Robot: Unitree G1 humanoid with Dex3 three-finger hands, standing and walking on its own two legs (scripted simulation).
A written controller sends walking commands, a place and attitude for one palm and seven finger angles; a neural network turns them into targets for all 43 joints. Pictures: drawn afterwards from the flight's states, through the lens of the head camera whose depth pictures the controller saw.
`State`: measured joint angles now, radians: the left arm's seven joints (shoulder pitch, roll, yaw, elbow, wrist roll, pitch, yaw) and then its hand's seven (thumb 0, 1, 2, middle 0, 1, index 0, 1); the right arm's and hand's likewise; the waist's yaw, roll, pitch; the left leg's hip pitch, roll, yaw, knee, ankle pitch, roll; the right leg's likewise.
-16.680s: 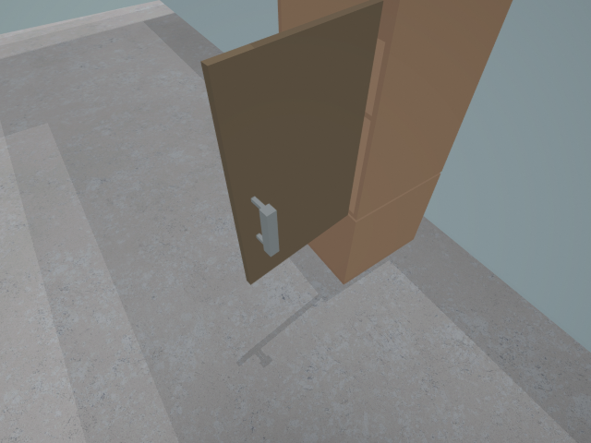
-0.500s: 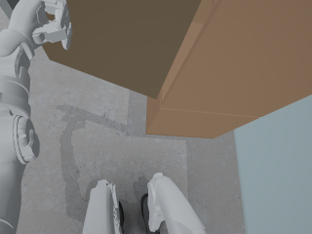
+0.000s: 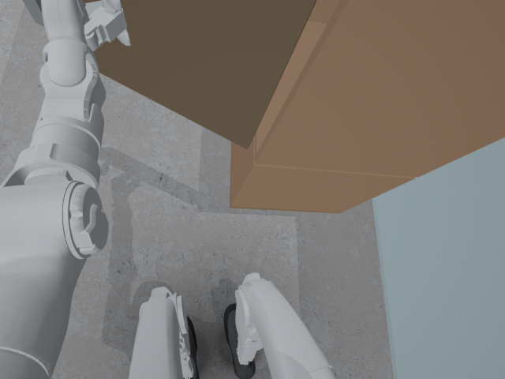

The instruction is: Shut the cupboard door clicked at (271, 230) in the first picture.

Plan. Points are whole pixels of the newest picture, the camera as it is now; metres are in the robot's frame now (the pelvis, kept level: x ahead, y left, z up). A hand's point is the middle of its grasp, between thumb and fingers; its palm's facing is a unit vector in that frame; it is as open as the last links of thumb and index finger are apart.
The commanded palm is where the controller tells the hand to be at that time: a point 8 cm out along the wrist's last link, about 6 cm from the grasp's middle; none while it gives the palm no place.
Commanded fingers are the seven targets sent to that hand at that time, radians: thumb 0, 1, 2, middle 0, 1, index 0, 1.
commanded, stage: pull the fist back off the door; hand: left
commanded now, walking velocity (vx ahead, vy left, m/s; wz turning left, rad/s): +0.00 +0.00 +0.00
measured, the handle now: out of the picture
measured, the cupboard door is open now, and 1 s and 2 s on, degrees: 65 65 65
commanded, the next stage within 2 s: draw the hand back to the body in 0.64 s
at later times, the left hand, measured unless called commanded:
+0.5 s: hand (116, 76) +0.52 +0.12 +0.05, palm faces +0.00 -1.00 -0.01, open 3.1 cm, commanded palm +0.49 +0.15 +0.07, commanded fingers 0.00 0.90 0.90 -1.30 -1.50 -1.30 -1.50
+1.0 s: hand (79, 92) +0.45 +0.14 +0.12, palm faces +0.03 -1.00 -0.07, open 3.1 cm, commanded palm +0.42 +0.19 +0.13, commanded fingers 0.00 0.90 0.90 -1.30 -1.50 -1.30 -1.50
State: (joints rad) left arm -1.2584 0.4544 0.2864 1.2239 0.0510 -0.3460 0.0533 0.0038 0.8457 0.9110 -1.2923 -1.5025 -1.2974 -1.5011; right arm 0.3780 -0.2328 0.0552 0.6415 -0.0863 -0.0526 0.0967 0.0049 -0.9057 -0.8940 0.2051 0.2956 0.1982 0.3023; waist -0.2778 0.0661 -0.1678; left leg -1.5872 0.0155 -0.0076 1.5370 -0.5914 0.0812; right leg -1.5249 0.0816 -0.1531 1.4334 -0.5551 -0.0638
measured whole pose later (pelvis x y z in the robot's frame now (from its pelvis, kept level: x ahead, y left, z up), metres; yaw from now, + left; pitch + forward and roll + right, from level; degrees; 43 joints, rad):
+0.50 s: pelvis +0.02 -0.02 +0.04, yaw +3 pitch +31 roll -3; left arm -0.85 0.32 0.24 1.11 -0.08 -0.50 -0.08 0.02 0.91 0.90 -1.29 -1.50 -1.30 -1.50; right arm 0.36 -0.27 -0.01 0.64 -0.02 0.05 0.10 0.01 -0.91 -0.89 0.20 0.30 0.20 0.30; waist -0.18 0.04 -0.18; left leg -1.33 0.00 0.01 1.37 -0.58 0.05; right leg -1.30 0.08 -0.12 1.31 -0.56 -0.09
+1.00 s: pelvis +0.03 -0.01 +0.08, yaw +3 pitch +24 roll -1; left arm -0.48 0.24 0.19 0.72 -0.14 -0.43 -0.09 0.02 0.90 0.90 -1.29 -1.50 -1.30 -1.50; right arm 0.34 -0.22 0.01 0.59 0.04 0.11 0.07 0.01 -0.91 -0.89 0.20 0.30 0.20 0.30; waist -0.08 0.06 -0.18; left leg -1.09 -0.01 0.06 1.20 -0.54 0.07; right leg -1.08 0.08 -0.05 1.18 -0.53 -0.07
